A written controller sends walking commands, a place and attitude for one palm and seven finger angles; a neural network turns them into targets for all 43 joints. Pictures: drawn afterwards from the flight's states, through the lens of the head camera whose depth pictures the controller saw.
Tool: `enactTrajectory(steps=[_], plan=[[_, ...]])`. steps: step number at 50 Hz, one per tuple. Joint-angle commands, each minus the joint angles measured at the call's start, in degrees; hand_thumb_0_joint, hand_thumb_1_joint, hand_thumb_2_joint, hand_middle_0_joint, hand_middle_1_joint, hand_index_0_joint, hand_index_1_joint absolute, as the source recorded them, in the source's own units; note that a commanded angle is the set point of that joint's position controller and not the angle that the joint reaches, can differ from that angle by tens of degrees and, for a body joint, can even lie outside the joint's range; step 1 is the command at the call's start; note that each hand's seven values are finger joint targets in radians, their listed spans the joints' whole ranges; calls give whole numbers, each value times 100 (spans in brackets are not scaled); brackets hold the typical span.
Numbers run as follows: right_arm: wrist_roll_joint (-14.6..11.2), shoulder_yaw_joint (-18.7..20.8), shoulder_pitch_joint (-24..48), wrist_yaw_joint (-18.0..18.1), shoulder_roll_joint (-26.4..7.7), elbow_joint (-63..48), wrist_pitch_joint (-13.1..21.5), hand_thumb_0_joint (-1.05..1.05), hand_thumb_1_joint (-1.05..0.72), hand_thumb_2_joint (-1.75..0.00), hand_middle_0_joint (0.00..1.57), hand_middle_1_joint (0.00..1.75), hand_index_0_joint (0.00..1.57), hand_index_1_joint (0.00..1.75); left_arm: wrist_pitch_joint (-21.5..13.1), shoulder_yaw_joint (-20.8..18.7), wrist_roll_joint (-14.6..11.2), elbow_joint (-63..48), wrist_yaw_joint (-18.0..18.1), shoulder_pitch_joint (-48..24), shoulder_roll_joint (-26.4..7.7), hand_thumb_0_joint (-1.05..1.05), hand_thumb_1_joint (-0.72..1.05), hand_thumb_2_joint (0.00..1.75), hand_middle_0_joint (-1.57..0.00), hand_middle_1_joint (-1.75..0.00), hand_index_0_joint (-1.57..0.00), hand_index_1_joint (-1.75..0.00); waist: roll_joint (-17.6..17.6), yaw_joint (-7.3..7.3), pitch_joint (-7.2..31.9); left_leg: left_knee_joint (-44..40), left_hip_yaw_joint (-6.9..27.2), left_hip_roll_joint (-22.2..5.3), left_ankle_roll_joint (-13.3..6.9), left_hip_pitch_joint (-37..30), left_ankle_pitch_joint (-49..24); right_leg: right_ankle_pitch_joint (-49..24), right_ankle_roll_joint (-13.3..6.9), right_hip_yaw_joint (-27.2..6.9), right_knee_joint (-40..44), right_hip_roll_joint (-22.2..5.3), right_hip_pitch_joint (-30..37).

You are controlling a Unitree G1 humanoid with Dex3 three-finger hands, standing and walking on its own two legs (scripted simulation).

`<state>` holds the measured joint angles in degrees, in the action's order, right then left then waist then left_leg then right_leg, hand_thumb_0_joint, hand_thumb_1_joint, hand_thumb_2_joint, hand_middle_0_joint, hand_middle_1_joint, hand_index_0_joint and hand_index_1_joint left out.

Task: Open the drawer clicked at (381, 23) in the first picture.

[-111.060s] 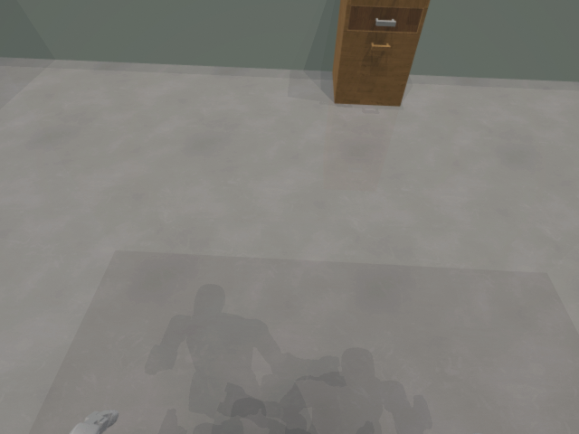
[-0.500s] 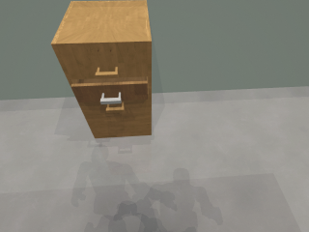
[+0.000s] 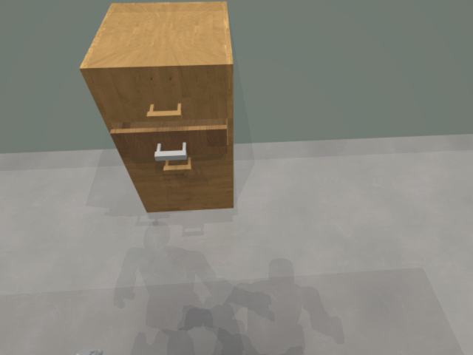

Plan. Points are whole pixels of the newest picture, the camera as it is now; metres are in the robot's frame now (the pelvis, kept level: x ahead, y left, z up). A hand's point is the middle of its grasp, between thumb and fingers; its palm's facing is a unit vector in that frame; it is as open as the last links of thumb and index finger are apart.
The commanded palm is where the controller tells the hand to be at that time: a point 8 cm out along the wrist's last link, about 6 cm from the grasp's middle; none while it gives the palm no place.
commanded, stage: take the last steps up to it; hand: left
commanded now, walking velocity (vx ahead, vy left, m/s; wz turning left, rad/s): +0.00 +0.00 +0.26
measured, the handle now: (171, 150) +0.75 +0.25 -0.25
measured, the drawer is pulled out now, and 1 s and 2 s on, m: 0.05 0.05 0.05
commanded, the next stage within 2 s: come to a stop and stand still in 0.82 s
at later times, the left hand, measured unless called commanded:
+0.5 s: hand out of the picture +0.04 +0.20 -0.19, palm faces +0.06 -0.98 -0.18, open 7.4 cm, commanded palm none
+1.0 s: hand (168, 290) +0.28 +0.17 -0.20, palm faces +0.11 -0.98 -0.17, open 7.3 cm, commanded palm none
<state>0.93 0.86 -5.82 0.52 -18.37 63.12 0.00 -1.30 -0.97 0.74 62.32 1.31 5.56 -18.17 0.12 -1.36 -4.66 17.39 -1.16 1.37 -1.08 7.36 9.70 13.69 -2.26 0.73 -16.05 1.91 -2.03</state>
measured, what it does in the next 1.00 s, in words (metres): walks ahead: right foot, then left foot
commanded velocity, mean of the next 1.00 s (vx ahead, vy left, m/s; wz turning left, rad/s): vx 0.18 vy -0.01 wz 0.03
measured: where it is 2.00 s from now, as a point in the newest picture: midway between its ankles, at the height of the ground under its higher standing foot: (255, 332)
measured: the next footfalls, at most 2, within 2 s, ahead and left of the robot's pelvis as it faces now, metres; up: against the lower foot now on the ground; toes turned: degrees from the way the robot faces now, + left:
right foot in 0.74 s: +0.29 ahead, -0.15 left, +0.00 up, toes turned +3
left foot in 0.92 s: +0.23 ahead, +0.11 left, +0.00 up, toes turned +12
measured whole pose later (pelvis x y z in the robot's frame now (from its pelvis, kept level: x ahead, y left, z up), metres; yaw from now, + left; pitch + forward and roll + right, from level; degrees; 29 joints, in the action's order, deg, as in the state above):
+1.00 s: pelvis +0.23 -0.02 -0.02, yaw +5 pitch +1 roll -1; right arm 2.6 2.7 -15.9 1.6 -7.9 58.4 2.7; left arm 0.8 -4.1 0.9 59.7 0.3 9.4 -10.9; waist 1.8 -2.2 -4.0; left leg 37.4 -4.5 -4.8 0.9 16.5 22.1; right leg 26.4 -0.5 4.3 -47.5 -1.8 -22.4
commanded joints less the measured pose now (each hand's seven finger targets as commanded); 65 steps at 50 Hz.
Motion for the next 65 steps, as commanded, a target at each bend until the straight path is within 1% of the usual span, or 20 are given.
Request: enactTrajectory(steps=[1,10,17,19,20,22,33,35,36,40,44,45,46,48,50,52,54,56,59,65], plan=[[-32,204,116,93,-1069,-352,67,0,-90,-90,20,30,20,30,-56,-238,-27,-320,65,5,-1170,0,90,90,-20,-30,-20,-30,-9,43,725,235,734,-790,-68,-544,-1968,-2055,43,-477,-78,-945,-142],[86,13,-115,-34,-129,-226,-85,0,-90,-90,20,30,20,30,113,-140,6,-67,-19,657,-689,0,90,90,-20,-30,-20,-30,577,206,-245,887,329,-252,84,920,997,1797,-246,-1107,596,-1280,-328],[67,114,-890,-10,40,-184,85,0,-90,-90,20,30,20,30,-51,-253,-20,-77,-52,882,-526,0,90,90,-20,-30,-20,-30,97,-150,-127,864,-9,-486,-16,231,418,-870,-467,-521,-686,-1307,-506],[164,268,-2355,80,-429,299,194,0,-90,-90,20,30,20,30,-76,-145,-49,-343,-89,555,-13,0,90,90,-20,-30,-20,-30,-1674,-560,225,126,2202,-1974,-960,-1703,-1679,662,118,595,-3547,-134,-2584],[126,256,-2841,159,-294,440,179,0,-90,-90,20,30,20,30,-87,-141,-17,-475,-57,179,-28,0,90,90,-20,-30,-20,-30,-1350,-638,1,29,2523,-2318,-1169,-1842,-3134,1785,83,161,-4495,-223,-3277],[62,192,-2676,228,103,347,232,0,-90,-90,20,30,20,30,-63,-205,-2,-469,-41,104,23,0,90,90,-20,-30,-20,-30,-344,-411,-319,157,1879,-2284,-1085,-1179,-3625,1388,93,-173,-4859,-686,-3387],[96,211,-2280,270,296,267,281,0,-90,-90,20,30,20,30,23,-294,31,-578,-257,402,515,0,90,90,-20,-30,-20,-30,-664,74,24,557,463,-1352,-456,256,-1891,-55,81,827,-2015,-270,-1151],[-18,213,-2131,224,462,132,273,0,-90,-90,20,30,20,30,-52,-468,45,-208,-199,1648,55,0,90,90,-20,-30,-20,-30,252,630,623,2359,-2,-792,-130,1428,-1057,-552,-275,-149,-1386,-833,995],[-76,165,-2073,192,787,-80,295,0,-90,-90,20,30,20,30,-98,-603,42,-35,-135,2357,-471,0,90,90,-20,-30,-20,-30,1607,828,1043,4027,-419,-138,95,2395,1648,-793,-923,-2082,-503,-2351,1595],[30,211,-1478,69,915,-282,111,0,-90,-90,20,30,20,30,-43,-443,86,-428,63,889,-13,0,90,90,-20,-30,-20,-30,1054,123,-93,4481,435,-985,21,2129,2507,32,-1028,-1498,41,-2289,-1248],[82,149,-2725,4,1157,106,77,0,-90,-90,20,30,20,30,-54,-424,31,-630,-35,121,108,0,90,90,-20,-30,-20,-30,40,-576,326,1693,-576,-529,206,-420,568,1270,-529,-231,-583,-1364,-2688],[117,187,-2972,43,860,216,124,0,-90,-90,20,30,20,30,5,-336,-21,-679,-87,154,378,0,90,90,-20,-30,-20,-30,-1107,-578,165,838,163,-772,162,-535,1235,1738,-285,67,-1679,-814,-3125],[207,334,-3088,99,267,109,190,0,-90,-90,20,30,20,30,47,-296,-44,-847,-114,128,752,0,90,90,-20,-30,-20,-30,-2800,-641,-120,-653,2431,-2230,-378,-205,2040,1979,147,700,-3332,-126,-3745],[149,351,-2108,213,44,-376,151,0,-90,-90,20,30,20,30,22,-357,-34,-993,-154,22,400,0,90,90,-20,-30,-20,-30,-1232,-195,-152,-566,2218,-2563,-1055,624,619,1496,174,-164,-3798,-781,-2971],[175,204,-1570,244,236,-409,246,0,-90,-90,20,30,20,30,29,-257,29,-754,-115,91,624,0,90,90,-20,-30,-20,-30,-998,0,-150,465,884,-1815,-591,321,-3573,1190,242,181,-2635,-552,-2260],[45,276,-1319,287,32,-491,219,0,-90,-90,20,30,20,30,-11,-330,10,-630,-78,682,289,0,90,90,-20,-30,-20,-30,-785,158,392,1338,71,-1217,-95,-445,-4767,-811,202,379,-1254,-384,-1420],[-90,364,-1408,282,152,-710,140,0,-90,-90,20,30,20,30,-67,-440,18,-495,28,1313,-257,0,90,90,-20,-30,-20,-30,317,189,1147,2040,-374,-678,253,449,-3115,-5784,-59,-345,-1735,-1100,25],[-111,391,-1102,212,338,-800,18,0,-90,-90,20,30,20,30,-21,-457,45,-498,41,1293,-517,0,90,90,-20,-30,-20,-30,1130,261,751,2772,-438,-40,443,1557,1480,-7806,-761,-795,-1400,-2095,547],[-80,392,-373,193,363,-1028,-141,0,-90,-90,20,30,20,30,111,-541,103,-579,185,1294,-458,0,90,90,-20,-30,-20,-30,1436,558,586,3628,102,-57,346,2513,2580,-7672,-1050,-1129,-1264,-2235,1116],[-62,382,-259,50,253,-1085,-297,0,-90,-90,20,30,20,30,177,-592,52,-870,190,676,-566,0,90,90,-20,-30,-20,-30,900,222,890,2227,25,-75,443,1499,1172,-5613,-715,-704,-1123,-1889,564]])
